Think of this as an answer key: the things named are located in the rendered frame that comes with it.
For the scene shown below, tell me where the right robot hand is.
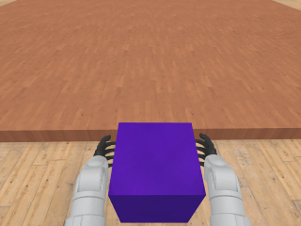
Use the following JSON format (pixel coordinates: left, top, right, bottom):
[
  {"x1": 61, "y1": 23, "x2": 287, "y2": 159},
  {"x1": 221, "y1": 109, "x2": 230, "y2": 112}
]
[{"x1": 195, "y1": 133, "x2": 217, "y2": 167}]

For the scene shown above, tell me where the right robot forearm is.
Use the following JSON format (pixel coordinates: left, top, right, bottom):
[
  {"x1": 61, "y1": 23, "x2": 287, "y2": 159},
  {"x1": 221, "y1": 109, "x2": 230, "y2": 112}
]
[{"x1": 204, "y1": 154, "x2": 252, "y2": 226}]

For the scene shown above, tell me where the left robot hand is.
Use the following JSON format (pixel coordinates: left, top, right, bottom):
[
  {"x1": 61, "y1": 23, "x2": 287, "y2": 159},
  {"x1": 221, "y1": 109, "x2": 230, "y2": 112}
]
[{"x1": 93, "y1": 135, "x2": 116, "y2": 168}]

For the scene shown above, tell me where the left robot forearm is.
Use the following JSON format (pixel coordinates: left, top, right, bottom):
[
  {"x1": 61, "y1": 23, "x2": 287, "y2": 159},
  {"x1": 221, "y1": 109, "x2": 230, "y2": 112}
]
[{"x1": 65, "y1": 155, "x2": 109, "y2": 226}]

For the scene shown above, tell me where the carton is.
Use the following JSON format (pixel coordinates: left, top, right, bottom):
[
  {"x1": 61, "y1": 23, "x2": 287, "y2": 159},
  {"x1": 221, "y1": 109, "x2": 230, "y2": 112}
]
[{"x1": 108, "y1": 122, "x2": 206, "y2": 223}]

